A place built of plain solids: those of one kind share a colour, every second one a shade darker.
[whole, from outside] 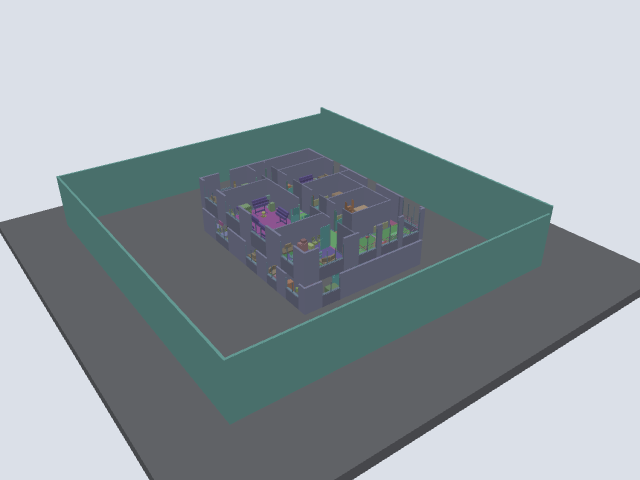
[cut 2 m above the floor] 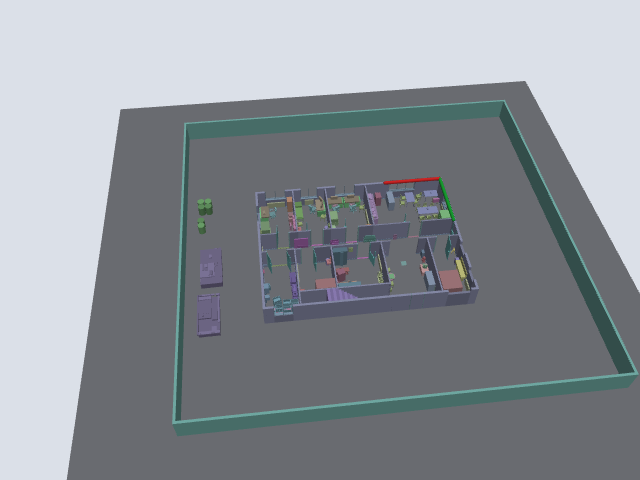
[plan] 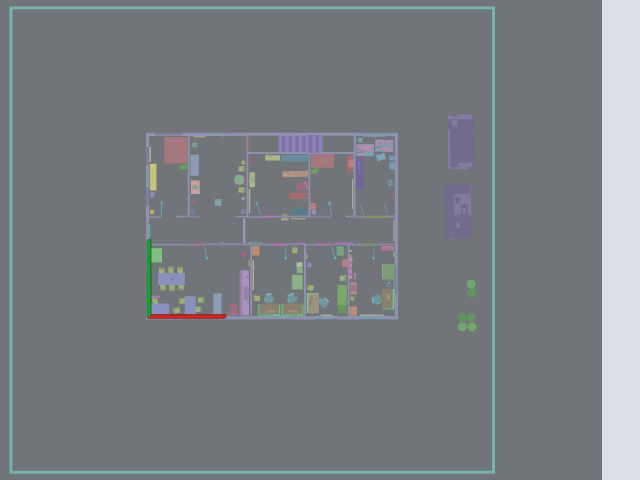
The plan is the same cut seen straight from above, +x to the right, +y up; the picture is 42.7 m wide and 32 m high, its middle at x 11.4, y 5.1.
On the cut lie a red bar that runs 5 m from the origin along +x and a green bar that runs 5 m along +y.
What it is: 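A works' own office and amenities block on a factory's ground, two floors round a stairwell, for the staff and hands of a middling works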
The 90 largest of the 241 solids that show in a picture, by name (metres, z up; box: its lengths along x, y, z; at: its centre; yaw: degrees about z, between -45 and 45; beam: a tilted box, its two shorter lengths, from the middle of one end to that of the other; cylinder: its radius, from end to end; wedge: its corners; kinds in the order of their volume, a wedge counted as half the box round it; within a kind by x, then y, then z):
{
 "yard_bound_1": {"box": [0.2, 31.16, 5.23], "at": [-9.2, 5.09, 2.56]},
 "yard_bound_2": {"box": [32.36, 0.2, 5.23], "at": [6.88, -10.39, 2.56]},
 "yard_bound_3": {"box": [32.36, 0.2, 5.93], "at": [6.88, 20.58, 2.92]},
 "yard_bound_4": {"box": [0.2, 31.16, 5.23], "at": [22.96, 5.09, 2.56]},
 "wall_1": {"box": [0.2, 2.01, 2.5], "at": [-0.1, 0.8, 1.2]},
 "wall_2": {"box": [0.2, 2.01, 2.95], "at": [-0.1, 0.8, 4.11]},
 "wall_3": {"box": [0.2, 1.81, 2.95], "at": [-0.1, 3.9, 4.11]},
 "wall_4": {"box": [0.2, 1.85, 2.5], "at": [-0.1, 5.72, 1.2]},
 "wall_5": {"box": [0.2, 1.85, 2.95], "at": [-0.1, 5.72, 4.11]},
 "wall_6": {"box": [0.2, 1.51, 2.5], "at": [-0.1, 9.35, 1.2]},
 "wall_7": {"box": [0.2, 5.6, 2.95], "at": [-0.1, 9.45, 4.11]},
 "wall_8": {"box": [0.2, 0.96, 2.5], "at": [-0.1, 11.78, 1.2]},
 "wall_9": {"box": [0.81, 0.2, 2.95], "at": [0.2, -0.1, 4.11]},
 "wall_10": {"box": [2.41, 0.2, 2.5], "at": [1.0, -0.1, 1.2]},
 "wall_11": {"box": [2.85, 0.2, 2.95], "at": [1.23, 12.15, 4.11]},
 "wall_12": {"box": [1.81, 0.2, 1.65], "at": [1.3, 12.15, 0.78]},
 "wall_13": {"box": [2.41, 0.2, 1.25], "at": [1.8, -0.1, 3.25]},
 "wall_14": {"box": [0.06, 5.4, 2.5], "at": [2.62, 9.35, 1.2]},
 "wall_15": {"box": [0.06, 5.4, 2.5], "at": [2.68, 9.35, 1.2]},
 "wall_16": {"box": [0.06, 5.4, 2.95], "at": [2.68, 9.35, 4.11]},
 "wall_17": {"box": [1.36, 0.2, 2.95], "at": [3.33, 12.15, 4.11]},
 "wall_18": {"box": [2.41, 0.2, 0.95], "at": [3.4, -0.1, 0.42]},
 "wall_19": {"box": [0.06, 4.8, 2.95], "at": [3.68, 2.4, 4.11]},
 "wall_20": {"box": [0.96, 0.2, 2.95], "at": [4.12, -0.1, 4.11]},
 "wall_21": {"box": [3.9, 0.2, 2.5], "at": [4.6, 12.15, 1.2]},
 "wall_22": {"box": [3.12, 0.06, 2.5], "at": [5.3, 4.83, 1.2]},
 "wall_23": {"box": [2.21, 0.2, 2.5], "at": [5.7, -0.1, 1.2]},
 "wall_24": {"box": [2.41, 0.2, 1.35], "at": [5.8, -0.1, 3.31]},
 "wall_25": {"box": [1.36, 0.2, 2.95], "at": [5.88, 12.15, 4.11]},
 "wall_26": {"box": [5.12, 0.06, 2.95], "at": [6.2, 4.77, 4.11]},
 "wall_27": {"box": [0.06, 4.31, 2.5], "at": [6.52, 8.8, 1.2]},
 "wall_28": {"box": [0.06, 4.25, 2.5], "at": [6.58, 8.78, 1.2]},
 "wall_29": {"box": [0.06, 4.25, 2.95], "at": [6.58, 8.78, 4.11]},
 "wall_30": {"box": [0.06, 4.8, 2.5], "at": [6.77, 2.4, 1.2]},
 "wall_31": {"box": [0.06, 4.8, 2.5], "at": [6.83, 2.4, 1.2]},
 "wall_32": {"box": [0.91, 0.2, 2.5], "at": [7.25, -0.1, 1.2]},
 "wall_33": {"box": [2.61, 0.2, 2.95], "at": [7.85, 12.15, 4.11]},
 "wall_34": {"box": [1.81, 0.2, 2.95], "at": [7.9, -0.1, 4.11]},
 "wall_35": {"box": [3.75, 0.06, 2.95], "at": [8.43, 10.87, 4.11]},
 "wall_36": {"box": [4.15, 0.06, 2.5], "at": [8.62, 10.87, 1.2]},
 "wall_37": {"box": [4.21, 0.06, 2.93], "at": [8.65, 10.93, 1.42]},
 "wall_38": {"box": [0.91, 0.2, 2.5], "at": [9.95, -0.1, 1.2]},
 "wall_39": {"box": [2.41, 0.2, 1.35], "at": [10.0, -0.1, 3.31]},
 "wall_40": {"box": [7.15, 0.2, 2.93], "at": [10.12, 12.15, 1.42]},
 "wall_41": {"box": [0.06, 4.25, 2.95], "at": [10.33, 8.78, 4.11]},
 "wall_42": {"box": [0.06, 4.8, 2.5], "at": [10.37, 2.4, 1.2]},
 "wall_43": {"box": [0.06, 4.8, 2.5], "at": [10.43, 2.4, 1.2]},
 "wall_44": {"box": [0.06, 4.25, 2.5], "at": [10.73, 8.78, 1.2]},
 "wall_45": {"box": [0.96, 0.2, 2.95], "at": [11.68, -0.1, 4.11]},
 "wall_46": {"box": [3.4, 0.06, 2.95], "at": [12.0, 10.87, 4.11]},
 "wall_47": {"box": [3.21, 0.2, 2.95], "at": [12.1, 12.15, 4.11]},
 "wall_48": {"box": [3.06, 0.06, 2.93], "at": [12.17, 10.93, 1.42]},
 "wall_49": {"box": [0.06, 4.8, 2.95], "at": [12.18, 2.4, 4.11]},
 "wall_50": {"box": [3.0, 0.06, 2.5], "at": [12.2, 10.87, 1.2]},
 "wall_51": {"box": [1.21, 0.2, 2.95], "at": [12.75, -0.1, 4.11]},
 "wall_52": {"box": [0.06, 4.8, 2.5], "at": [13.33, 2.4, 1.2]},
 "wall_53": {"box": [0.06, 4.37, 2.95], "at": [13.73, 8.78, 4.11]},
 "wall_54": {"box": [0.06, 4.31, 2.5], "at": [13.73, 8.8, 1.2]},
 "wall_55": {"box": [1.46, 0.2, 2.95], "at": [15.88, -0.1, 4.11]},
 "wall_56": {"box": [0.2, 1.41, 2.95], "at": [16.5, 0.5, 4.11]},
 "wall_57": {"box": [0.2, 1.71, 2.5], "at": [16.5, 0.65, 1.2]},
 "wall_58": {"box": [0.2, 2.41, 1.15], "at": [16.5, 2.4, 3.21]},
 "wall_59": {"box": [0.2, 1.51, 2.5], "at": [16.5, 4.05, 1.2]},
 "wall_60": {"box": [0.2, 1.21, 2.95], "at": [16.5, 4.2, 4.11]},
 "wall_61": {"box": [0.2, 1.85, 2.5], "at": [16.5, 5.72, 1.2]},
 "wall_62": {"box": [0.2, 5.6, 2.5], "at": [16.5, 9.45, 1.2]},
 "raised_floor_gallery_1": {"box": [16.53, 1.98, 0.25], "at": [8.2, 5.72, 2.75]},
 "raised_floor_gallery_2": {"box": [2.83, 5.53, 0.25], "at": [15.05, 9.35, 2.75]},
 "raised_floor_drawing_1": {"box": [8.63, 4.93, 0.25], "at": [7.9, 2.4, 2.75]},
 "wc_cubicles_1": {"box": [1.54, 1.77, 2.08], "at": [1.78, 11.09, 0.99]},
 "wc_cubicles_2": {"box": [1.54, 0.91, 2.08], "at": [11.57, 10.37, 0.99]},
 "beyond_skip_1": {"box": [1.73, 3.57, 0.56], "at": [20.59, 7.01, 0.93], "yaw": 1.1},
 "beyond_skip_2": {"box": [1.63, 3.28, 0.46], "at": [20.78, 11.65, 0.79], "yaw": 0.3},
 "raised_floor_manager_1": {"box": [4.38, 4.93, 0.25], "at": [14.28, 2.4, 2.75]},
 "stair_1": {"box": [0.25, 1.19, 1.7], "at": [10.33, 11.51, 0.8]},
 "stair_2": {"box": [0.25, 1.19, 1.9], "at": [10.55, 11.51, 0.9]},
 "stair_3": {"box": [0.25, 1.19, 2.11], "at": [10.78, 11.51, 1.0]},
 "stair_4": {"box": [0.25, 1.19, 2.31], "at": [11.0, 11.51, 1.11]},
 "stair_5": {"box": [0.25, 1.19, 2.52], "at": [11.22, 11.51, 1.21]},
 "stair_6": {"box": [0.25, 1.19, 2.72], "at": [11.45, 11.51, 1.31]},
 "lockers_1": {"box": [1.8, 0.45, 1.85], "at": [9.7, 10.56, 0.88]},
 "lockers_2": {"box": [1.2, 0.45, 1.85], "at": [10.0, 6.99, 0.88]},
 "counter_1": {"box": [0.55, 1.4, 0.95], "at": [3.04, 10.09, 0.57]},
 "counter_2": {"box": [0.55, 1.4, 0.95], "at": [4.56, 0.85, 0.57]},
 "vending_machine_1": {"box": [0.8, 0.93, 1.88], "at": [0.46, 4.08, 0.89]},
 "plan_chest_small_1": {"box": [0.64, 0.92, 0.93], "at": [9.9, 2.29, 0.41]},
 "plan_chest_small_2": {"box": [0.75, 1.04, 1.07], "at": [15.96, 2.99, 0.48]},
 "kitchenette_1": {"box": [0.6, 3.0, 0.68], "at": [6.36, 1.59, 0.44]},
 "plan_chest_1": {"box": [0.85, 1.27, 1.01], "at": [10.9, 10.12, 3.33]},
 "recycling_station_1": {"box": [0.42, 1.26, 1.0], "at": [16.09, 9.6, 3.33]}
}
